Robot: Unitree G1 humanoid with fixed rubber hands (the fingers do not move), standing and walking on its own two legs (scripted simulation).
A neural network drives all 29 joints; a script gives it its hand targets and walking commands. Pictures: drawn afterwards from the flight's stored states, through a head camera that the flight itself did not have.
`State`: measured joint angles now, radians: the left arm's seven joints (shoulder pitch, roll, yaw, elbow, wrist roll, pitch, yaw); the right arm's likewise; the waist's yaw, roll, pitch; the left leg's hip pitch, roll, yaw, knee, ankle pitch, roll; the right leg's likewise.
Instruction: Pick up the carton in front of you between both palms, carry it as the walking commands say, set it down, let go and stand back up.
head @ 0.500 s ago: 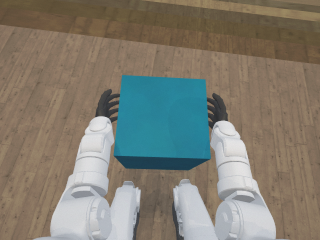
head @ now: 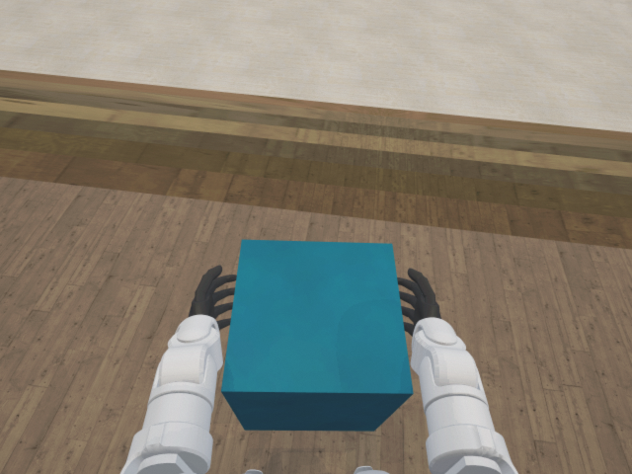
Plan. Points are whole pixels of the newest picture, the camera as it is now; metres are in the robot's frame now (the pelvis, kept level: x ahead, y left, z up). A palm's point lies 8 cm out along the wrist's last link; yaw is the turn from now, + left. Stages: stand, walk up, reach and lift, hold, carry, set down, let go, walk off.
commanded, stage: reach and lift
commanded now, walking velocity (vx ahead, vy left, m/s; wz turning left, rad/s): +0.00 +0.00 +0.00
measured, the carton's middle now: (313, 343) +0.31 +0.00 -0.08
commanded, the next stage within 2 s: hold in 1.22 s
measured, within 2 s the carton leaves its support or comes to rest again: neither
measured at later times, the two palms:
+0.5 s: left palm (187, 314) +0.29 +0.15 +0.05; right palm (439, 315) +0.29 -0.15 +0.05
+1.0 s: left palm (187, 304) +0.30 +0.15 +0.07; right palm (441, 304) +0.30 -0.15 +0.07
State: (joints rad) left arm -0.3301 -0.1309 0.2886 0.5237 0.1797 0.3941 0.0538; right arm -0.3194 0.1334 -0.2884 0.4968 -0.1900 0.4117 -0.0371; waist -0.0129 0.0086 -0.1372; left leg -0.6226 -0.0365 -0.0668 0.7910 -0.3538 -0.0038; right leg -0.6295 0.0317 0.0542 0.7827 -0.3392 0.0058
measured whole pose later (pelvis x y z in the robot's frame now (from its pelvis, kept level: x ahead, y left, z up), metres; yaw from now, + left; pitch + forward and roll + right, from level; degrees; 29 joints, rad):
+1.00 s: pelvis +0.01 +0.00 +0.04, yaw +0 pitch -5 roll +0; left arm -0.27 -0.15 0.24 0.31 0.27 0.65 0.00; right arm -0.27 0.15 -0.24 0.30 -0.27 0.66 0.01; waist -0.01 0.00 0.03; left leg -0.11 -0.03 -0.07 0.42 -0.22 0.00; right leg -0.12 0.02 0.06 0.42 -0.21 0.00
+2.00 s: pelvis +0.00 +0.00 +0.04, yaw +0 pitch -8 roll +0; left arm -0.26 -0.15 0.23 0.22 0.27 0.76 0.00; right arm -0.27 0.15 -0.22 0.22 -0.26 0.76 0.01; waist 0.00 0.00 0.05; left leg -0.06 -0.02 -0.08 0.41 -0.20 0.00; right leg -0.06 0.02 0.06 0.40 -0.19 0.00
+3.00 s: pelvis +0.17 +0.00 +0.03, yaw +2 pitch +6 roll -1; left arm -0.14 -0.13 0.07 -0.30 0.10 1.19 0.10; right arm -0.11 0.13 -0.12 -0.36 -0.09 1.22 -0.09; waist 0.00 0.01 -0.15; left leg -0.41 0.05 0.07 0.96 -0.47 0.01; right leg -0.29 -0.02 -0.20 0.46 -0.28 -0.06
